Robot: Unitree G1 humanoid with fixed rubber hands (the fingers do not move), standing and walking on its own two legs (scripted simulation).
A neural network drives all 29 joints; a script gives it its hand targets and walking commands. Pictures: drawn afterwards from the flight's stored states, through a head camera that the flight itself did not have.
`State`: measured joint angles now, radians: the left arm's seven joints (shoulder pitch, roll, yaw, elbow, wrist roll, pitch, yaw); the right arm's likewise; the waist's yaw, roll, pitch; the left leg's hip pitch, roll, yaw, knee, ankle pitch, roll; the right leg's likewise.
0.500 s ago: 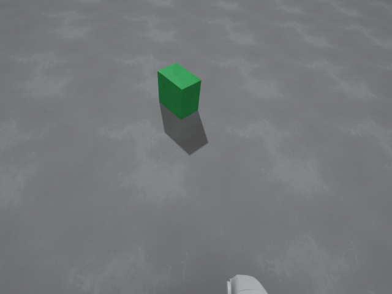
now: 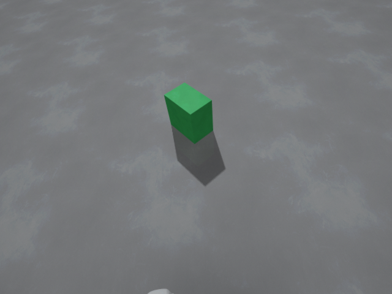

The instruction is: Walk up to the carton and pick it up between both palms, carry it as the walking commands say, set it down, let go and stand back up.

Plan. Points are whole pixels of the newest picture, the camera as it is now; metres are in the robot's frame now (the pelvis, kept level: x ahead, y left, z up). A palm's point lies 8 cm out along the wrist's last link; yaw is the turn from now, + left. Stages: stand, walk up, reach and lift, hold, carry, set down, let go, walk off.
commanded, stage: walk up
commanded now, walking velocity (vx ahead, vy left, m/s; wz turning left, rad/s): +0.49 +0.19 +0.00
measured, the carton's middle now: (189, 113) +1.26 +0.06 -0.64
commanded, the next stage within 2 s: none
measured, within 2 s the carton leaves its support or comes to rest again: neither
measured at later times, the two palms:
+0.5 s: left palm (71, 262) +0.24 +0.34 -0.15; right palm (266, 214) +0.31 -0.16 -0.12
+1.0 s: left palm (116, 148) +0.57 +0.27 -0.12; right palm (270, 174) +0.45 -0.21 -0.16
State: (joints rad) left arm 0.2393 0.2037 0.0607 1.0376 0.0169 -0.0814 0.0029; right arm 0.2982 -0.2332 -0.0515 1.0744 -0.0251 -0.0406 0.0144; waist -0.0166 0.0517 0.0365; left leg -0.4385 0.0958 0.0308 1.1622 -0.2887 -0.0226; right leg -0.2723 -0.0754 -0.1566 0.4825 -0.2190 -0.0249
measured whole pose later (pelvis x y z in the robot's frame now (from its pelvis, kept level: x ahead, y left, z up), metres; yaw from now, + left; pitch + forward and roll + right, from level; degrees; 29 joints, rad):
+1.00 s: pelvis +0.49 +0.02 -0.01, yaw +0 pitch +1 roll +2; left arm 0.18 0.20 0.06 1.01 0.02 -0.08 0.00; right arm 0.35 -0.21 -0.05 1.10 -0.02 -0.05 0.01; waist -0.04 0.04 0.04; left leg -0.35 0.09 0.03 1.14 -0.37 -0.02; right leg -0.33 -0.08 -0.16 0.56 -0.23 -0.03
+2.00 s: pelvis +0.83 +0.05 +0.00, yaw -1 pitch -1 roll +1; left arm 0.14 0.15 0.03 1.03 0.01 -0.02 0.02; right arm 0.31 -0.19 -0.04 1.07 0.00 0.01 -0.03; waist -0.03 0.05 0.05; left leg -0.18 0.08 0.06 0.52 -0.34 -0.03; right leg -0.24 -0.05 -0.12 0.45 -0.19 -0.02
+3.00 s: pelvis +0.79 +0.09 -0.01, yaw +8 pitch +1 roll +0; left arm 0.19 0.26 0.06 0.90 0.06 0.07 0.02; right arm 0.27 -0.25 -0.07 0.99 -0.03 0.05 -0.06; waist 0.02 -0.02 0.03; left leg -0.38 0.05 0.01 0.71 -0.38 0.01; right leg -0.30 -0.03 -0.18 0.59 -0.31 -0.05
